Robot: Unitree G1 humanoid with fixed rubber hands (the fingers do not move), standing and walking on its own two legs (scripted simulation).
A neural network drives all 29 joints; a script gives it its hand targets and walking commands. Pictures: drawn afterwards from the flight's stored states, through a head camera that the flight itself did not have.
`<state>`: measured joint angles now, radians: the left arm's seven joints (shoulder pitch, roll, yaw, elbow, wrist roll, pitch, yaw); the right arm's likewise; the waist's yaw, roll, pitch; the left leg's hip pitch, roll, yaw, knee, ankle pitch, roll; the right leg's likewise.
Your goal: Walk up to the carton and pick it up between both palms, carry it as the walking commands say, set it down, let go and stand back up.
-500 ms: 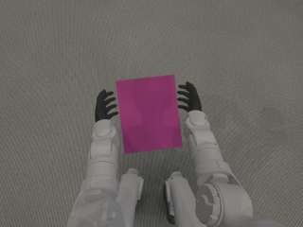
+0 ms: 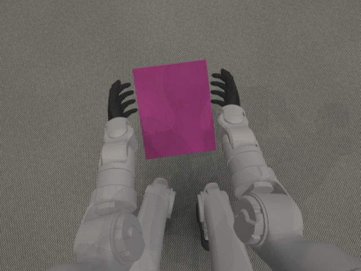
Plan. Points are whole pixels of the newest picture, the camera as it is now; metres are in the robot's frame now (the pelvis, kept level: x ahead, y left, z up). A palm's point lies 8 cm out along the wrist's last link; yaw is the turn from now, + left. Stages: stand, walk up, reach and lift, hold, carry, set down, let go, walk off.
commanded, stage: set down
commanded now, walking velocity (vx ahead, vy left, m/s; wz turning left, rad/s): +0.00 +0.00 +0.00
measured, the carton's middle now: (175, 110) +0.47 +0.05 -0.18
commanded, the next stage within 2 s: none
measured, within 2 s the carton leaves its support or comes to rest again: neither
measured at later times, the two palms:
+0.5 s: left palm (126, 118) +0.43 +0.18 -0.16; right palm (220, 105) +0.48 -0.07 -0.16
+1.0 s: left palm (132, 119) +0.46 +0.18 -0.25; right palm (214, 107) +0.51 -0.06 -0.25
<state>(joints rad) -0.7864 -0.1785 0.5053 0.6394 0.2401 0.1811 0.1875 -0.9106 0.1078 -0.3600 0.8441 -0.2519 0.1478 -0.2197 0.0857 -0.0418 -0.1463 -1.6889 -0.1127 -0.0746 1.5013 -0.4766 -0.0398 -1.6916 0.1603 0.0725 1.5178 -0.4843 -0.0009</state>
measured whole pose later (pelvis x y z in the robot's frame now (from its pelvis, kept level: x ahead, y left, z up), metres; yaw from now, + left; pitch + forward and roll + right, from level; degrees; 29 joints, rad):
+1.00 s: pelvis -0.02 +0.01 -0.13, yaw +0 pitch +43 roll +1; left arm -1.13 -0.08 0.54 0.68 0.21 0.24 0.17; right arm -1.30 -0.04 -0.35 0.95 -0.22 0.21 -0.21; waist 0.09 -0.04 0.05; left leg -2.15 -0.16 -0.06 1.91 -0.52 -0.07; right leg -2.15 0.20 0.05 1.93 -0.54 0.04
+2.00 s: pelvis -0.01 +0.00 -0.20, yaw +1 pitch +35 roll +2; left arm -1.28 0.04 0.47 0.85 0.10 0.18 0.12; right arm -1.46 -0.20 -0.17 1.14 -0.05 0.15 -0.17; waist 0.10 -0.03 0.34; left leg -2.19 -0.13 -0.01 2.19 -0.62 -0.05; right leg -2.20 0.18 0.01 2.22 -0.64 0.02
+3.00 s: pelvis -0.01 +0.00 -0.20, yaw +1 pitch +36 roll +3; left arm -1.32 0.09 0.51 0.92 0.15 0.16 0.02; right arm -1.47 -0.18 -0.27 1.14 -0.15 0.12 -0.07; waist 0.10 -0.03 0.35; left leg -2.21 -0.10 0.01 2.22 -0.65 -0.04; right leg -2.22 0.15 0.00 2.26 -0.66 -0.01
